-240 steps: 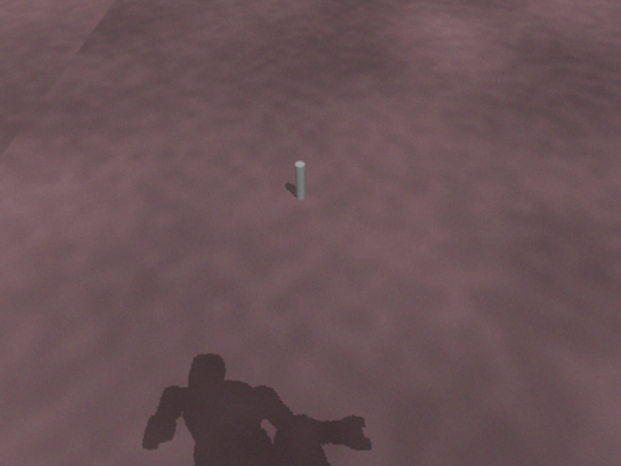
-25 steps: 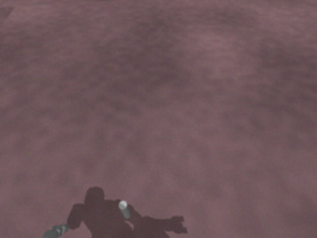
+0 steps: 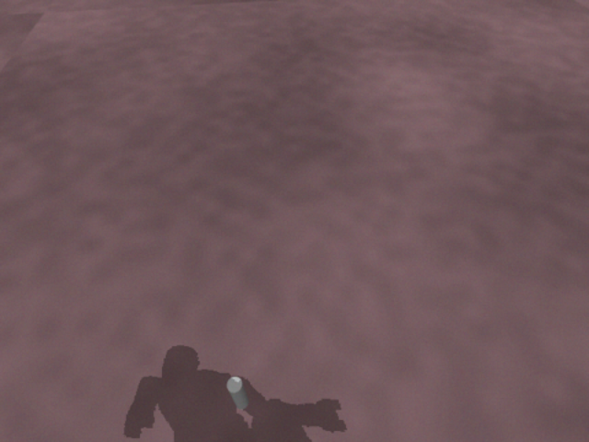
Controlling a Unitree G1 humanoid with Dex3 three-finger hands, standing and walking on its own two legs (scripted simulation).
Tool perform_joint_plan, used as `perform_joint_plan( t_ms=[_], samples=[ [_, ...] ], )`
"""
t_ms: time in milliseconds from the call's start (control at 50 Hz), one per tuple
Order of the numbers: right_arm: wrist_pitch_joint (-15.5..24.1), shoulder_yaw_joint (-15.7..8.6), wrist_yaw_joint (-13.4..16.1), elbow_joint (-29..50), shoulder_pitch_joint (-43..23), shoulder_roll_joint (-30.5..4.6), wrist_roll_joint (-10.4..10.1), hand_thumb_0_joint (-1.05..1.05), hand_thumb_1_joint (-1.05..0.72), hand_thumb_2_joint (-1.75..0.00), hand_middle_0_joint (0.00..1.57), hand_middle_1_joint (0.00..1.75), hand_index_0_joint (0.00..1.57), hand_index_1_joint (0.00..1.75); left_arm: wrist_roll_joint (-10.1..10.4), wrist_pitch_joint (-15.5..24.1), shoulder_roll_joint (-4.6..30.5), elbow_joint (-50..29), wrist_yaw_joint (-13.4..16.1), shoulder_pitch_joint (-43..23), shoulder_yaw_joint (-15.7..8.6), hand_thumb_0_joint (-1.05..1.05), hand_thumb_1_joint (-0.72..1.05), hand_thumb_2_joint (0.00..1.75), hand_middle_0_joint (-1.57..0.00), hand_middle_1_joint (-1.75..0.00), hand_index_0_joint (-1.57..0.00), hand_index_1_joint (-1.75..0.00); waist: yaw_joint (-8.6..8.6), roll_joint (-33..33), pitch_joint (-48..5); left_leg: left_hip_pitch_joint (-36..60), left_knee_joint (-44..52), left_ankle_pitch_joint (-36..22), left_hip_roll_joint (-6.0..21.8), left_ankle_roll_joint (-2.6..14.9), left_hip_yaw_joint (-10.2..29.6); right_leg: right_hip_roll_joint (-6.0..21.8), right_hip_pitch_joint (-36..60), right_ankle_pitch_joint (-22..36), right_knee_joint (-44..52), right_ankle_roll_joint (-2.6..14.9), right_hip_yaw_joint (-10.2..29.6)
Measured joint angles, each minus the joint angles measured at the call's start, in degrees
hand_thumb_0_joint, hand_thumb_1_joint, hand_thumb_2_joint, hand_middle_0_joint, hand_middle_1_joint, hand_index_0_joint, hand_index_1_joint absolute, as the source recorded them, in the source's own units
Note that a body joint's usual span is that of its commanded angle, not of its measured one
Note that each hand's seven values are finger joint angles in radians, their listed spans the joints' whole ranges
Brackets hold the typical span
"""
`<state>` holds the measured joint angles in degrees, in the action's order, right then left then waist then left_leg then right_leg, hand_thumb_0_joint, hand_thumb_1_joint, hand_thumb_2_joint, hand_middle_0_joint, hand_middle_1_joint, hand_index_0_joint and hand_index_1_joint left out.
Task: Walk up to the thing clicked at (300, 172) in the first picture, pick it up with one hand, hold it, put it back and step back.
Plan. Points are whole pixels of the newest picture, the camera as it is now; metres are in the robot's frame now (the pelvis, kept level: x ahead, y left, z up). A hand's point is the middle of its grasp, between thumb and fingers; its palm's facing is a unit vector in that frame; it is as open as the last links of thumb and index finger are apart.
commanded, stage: walk up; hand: left
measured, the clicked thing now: (238, 393) +0.34 +0.18 -0.68
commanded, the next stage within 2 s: stand in 0.24 s
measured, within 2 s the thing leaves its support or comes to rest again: neither
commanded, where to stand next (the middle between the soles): +0.05 +0.00 m, yaw +1 degrees
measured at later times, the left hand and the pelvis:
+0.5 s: hand out of the picture +0.09 +0.25 -0.16, palm faces -0.02 -0.94 -0.34, open 7.4 cm; pelvis +0.01 +0.00 +0.00, yaw +0 degrees
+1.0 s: hand out of the picture +0.09 +0.25 -0.16, palm faces -0.01 -0.94 -0.34, open 7.4 cm; pelvis +0.02 +0.00 +0.00, yaw +1 degrees
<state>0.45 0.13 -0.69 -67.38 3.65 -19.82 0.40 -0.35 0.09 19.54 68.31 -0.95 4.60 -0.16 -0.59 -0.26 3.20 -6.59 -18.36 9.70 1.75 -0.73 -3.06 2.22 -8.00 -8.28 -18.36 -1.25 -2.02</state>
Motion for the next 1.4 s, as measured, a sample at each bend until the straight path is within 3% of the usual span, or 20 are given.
perform_joint_plan(
  t_ms=[560,1400],
  samples=[
    [0.1,0.0,0.3,1.3,1.4,-0.2,0.4,0.01,-0.90,-0.90,0.21,0.30,0.20,0.30,-0.3,0.3,0.5,-2.1,0.4,0.0,0.0,0.00,0.91,0.90,-0.21,-0.30,-0.20,-0.30,0.87,0.2,-0.8,1.0,0.6,0.6,-0.1,-0.11,0.5,0.1,1.2,-0.9,0.5,-0.07,-0.5],
    [-0.1,0.3,0.4,2.3,1.8,-0.3,0.3,0.01,-0.90,-0.90,0.21,0.30,0.20,0.30,-0.4,0.2,0.5,-2.7,0.5,1.0,0.2,0.00,0.91,0.90,-0.21,-0.30,-0.20,-0.30,0.49,0.1,-0.9,2.0,1.0,1.2,0.0,-0.35,1.0,0.0,2.4,-1.7,0.9,0.08,-1.1]
  ],
)
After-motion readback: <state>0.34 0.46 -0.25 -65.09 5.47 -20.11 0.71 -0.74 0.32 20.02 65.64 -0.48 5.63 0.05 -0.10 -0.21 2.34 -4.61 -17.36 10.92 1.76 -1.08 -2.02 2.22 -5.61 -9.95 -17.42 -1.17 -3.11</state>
